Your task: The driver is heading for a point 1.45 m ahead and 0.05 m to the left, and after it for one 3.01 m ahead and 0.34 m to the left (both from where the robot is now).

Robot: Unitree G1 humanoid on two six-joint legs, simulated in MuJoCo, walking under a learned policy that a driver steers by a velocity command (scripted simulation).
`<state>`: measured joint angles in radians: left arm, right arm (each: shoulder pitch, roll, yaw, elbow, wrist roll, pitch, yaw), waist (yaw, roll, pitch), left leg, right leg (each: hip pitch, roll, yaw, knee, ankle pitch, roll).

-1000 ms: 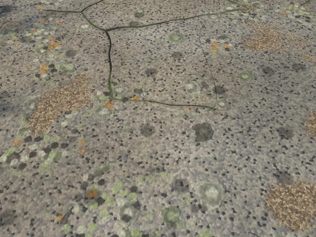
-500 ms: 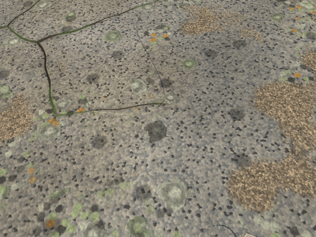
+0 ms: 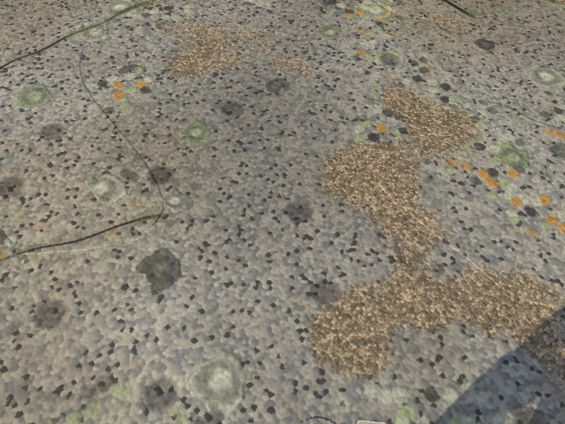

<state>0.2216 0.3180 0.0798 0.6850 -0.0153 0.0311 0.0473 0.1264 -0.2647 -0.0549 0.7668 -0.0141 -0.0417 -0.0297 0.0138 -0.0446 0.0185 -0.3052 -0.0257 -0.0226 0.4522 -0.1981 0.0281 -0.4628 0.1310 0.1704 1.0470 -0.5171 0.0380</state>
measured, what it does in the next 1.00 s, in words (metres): walks ahead: right foot, then left foot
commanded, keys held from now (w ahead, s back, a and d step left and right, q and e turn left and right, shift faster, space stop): e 0.04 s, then no key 0.04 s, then w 0.92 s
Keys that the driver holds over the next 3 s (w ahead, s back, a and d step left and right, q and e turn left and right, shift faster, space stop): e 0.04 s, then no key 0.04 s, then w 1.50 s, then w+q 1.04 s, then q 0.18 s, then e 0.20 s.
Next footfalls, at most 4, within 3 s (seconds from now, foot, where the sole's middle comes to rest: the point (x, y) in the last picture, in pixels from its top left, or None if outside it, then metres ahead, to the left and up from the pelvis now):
0.34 right None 0.04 -0.15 -0.78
0.80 left None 0.43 0.04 -0.78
1.34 right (375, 334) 0.69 -0.23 -0.78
1.90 left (290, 231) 1.01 -0.01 -0.78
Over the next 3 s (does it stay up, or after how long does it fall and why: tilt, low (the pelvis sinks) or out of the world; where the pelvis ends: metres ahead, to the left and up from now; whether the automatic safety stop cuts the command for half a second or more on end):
stays up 1.35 0.04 -0.01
